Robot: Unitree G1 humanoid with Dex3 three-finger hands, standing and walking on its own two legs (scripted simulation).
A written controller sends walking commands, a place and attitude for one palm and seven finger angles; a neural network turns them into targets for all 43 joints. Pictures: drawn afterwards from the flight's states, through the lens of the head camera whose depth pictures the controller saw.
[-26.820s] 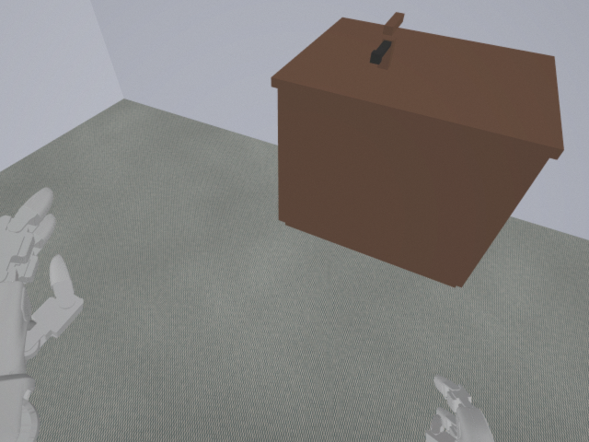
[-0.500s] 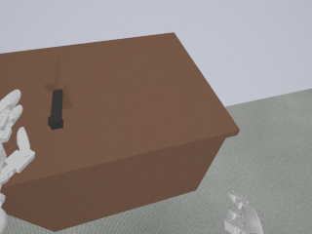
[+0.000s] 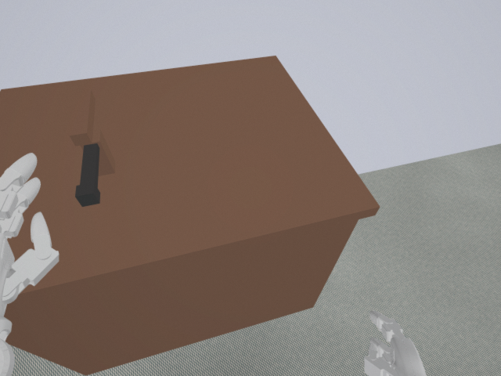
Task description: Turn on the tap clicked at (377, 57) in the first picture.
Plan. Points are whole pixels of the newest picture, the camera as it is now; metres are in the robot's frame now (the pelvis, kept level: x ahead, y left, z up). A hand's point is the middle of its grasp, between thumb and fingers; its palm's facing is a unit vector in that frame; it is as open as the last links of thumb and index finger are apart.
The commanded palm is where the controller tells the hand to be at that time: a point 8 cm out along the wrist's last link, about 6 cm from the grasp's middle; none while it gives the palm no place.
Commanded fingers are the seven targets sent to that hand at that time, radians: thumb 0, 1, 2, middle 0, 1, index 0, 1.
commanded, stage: shuffle to correct the standing spot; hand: left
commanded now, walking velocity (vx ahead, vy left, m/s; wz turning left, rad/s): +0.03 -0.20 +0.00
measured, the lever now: (88, 194) +0.37 +0.30 +0.07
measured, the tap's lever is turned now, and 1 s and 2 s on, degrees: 0 0 0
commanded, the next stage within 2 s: come to a stop and stand still in 0.52 s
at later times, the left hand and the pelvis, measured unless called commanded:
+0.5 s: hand (63, 250) +0.22 +0.23 +0.17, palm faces +0.35 -0.84 -0.42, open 7.4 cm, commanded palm +0.16 +0.27 +0.19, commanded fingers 0.00 0.90 0.90 -0.20 -0.30 -0.20 -0.30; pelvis +0.00 -0.01 +0.00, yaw +1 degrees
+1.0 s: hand (95, 256) +0.21 +0.20 +0.17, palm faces +0.37 -0.82 -0.43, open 7.4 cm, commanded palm +0.16 +0.23 +0.19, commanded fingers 0.00 0.90 0.90 -0.20 -0.30 -0.20 -0.30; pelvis -0.01 -0.05 +0.01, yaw -1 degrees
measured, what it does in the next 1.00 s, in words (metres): stands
